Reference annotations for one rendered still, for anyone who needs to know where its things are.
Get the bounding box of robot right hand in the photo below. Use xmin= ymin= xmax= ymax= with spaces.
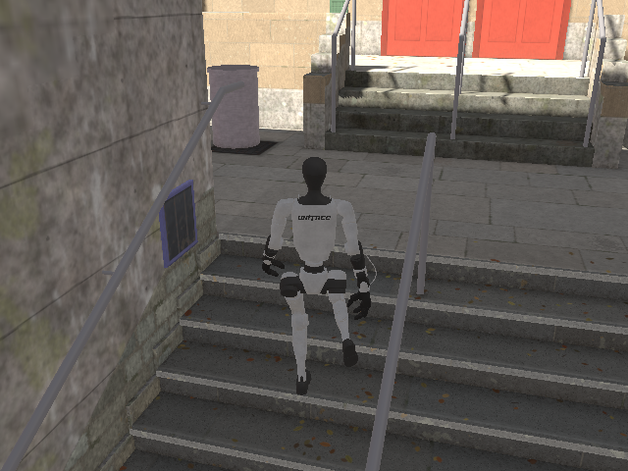
xmin=347 ymin=291 xmax=371 ymax=320

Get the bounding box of left robot forearm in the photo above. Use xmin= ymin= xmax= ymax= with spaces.
xmin=262 ymin=235 xmax=278 ymax=265

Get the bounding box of robot shin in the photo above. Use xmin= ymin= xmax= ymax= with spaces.
xmin=291 ymin=314 xmax=307 ymax=382
xmin=332 ymin=293 xmax=349 ymax=341

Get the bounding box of robot right upper arm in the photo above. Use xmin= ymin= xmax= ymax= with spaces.
xmin=335 ymin=199 xmax=360 ymax=256

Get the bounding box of right robot forearm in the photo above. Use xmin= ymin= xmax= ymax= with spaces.
xmin=350 ymin=240 xmax=370 ymax=292

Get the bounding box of robot left hand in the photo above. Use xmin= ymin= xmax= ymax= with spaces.
xmin=262 ymin=259 xmax=285 ymax=277

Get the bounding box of robot left shin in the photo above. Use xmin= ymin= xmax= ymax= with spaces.
xmin=291 ymin=314 xmax=307 ymax=382

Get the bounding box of robot left upper arm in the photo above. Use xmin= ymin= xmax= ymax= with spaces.
xmin=268 ymin=198 xmax=293 ymax=250

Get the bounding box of robot right shin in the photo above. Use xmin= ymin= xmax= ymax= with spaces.
xmin=332 ymin=293 xmax=349 ymax=341

